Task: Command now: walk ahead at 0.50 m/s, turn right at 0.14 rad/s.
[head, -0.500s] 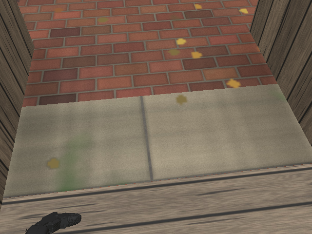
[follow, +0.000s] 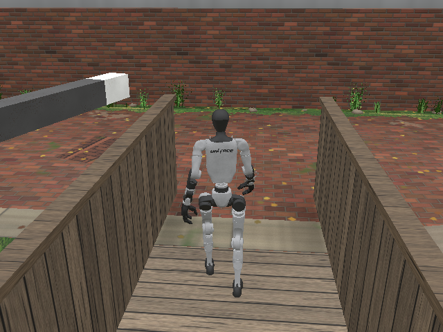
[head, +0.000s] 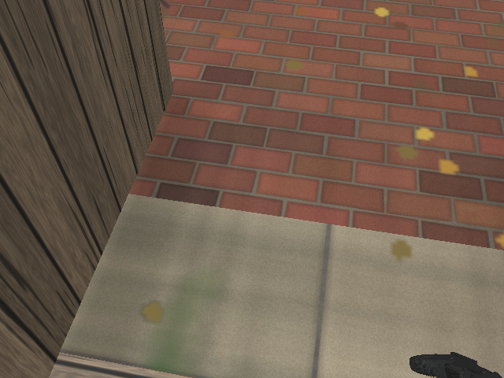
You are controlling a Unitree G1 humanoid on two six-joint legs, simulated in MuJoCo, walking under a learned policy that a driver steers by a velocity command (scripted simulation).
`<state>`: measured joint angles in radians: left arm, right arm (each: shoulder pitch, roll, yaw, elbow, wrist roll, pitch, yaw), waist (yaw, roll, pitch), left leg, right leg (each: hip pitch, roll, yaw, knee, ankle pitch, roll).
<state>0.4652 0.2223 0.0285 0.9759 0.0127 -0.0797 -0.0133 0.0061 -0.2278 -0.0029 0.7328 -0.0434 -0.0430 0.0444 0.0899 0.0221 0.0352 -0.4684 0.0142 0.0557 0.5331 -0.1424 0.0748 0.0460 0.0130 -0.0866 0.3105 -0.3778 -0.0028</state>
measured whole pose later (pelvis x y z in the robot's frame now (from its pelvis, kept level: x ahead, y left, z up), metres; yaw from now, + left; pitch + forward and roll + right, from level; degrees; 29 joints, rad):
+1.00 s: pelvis +0.46 -0.09 +0.01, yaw -22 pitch -1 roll -2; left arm 0.25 0.24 0.03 0.94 0.02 -0.03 0.03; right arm 0.23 -0.23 -0.01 0.88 -0.02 -0.01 -0.01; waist 0.01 0.04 0.07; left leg -0.45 0.02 0.03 0.66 -0.17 0.04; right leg -0.01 0.13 -0.04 0.31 -0.29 -0.11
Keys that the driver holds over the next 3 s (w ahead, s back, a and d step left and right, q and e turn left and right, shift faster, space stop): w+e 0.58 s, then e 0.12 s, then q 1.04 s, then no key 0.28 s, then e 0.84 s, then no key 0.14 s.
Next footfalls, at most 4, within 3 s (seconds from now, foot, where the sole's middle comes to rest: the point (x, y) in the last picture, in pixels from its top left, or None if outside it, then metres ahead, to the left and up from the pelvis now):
0.02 left None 0.15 0.09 -0.77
0.54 right None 0.41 -0.13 -0.77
1.06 left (304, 324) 0.61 -0.05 -0.77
1.56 right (369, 362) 0.52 -0.22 -0.77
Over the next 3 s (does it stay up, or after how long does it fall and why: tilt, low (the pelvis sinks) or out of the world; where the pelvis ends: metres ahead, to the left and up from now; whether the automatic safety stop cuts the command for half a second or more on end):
stays up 0.46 -0.15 0.01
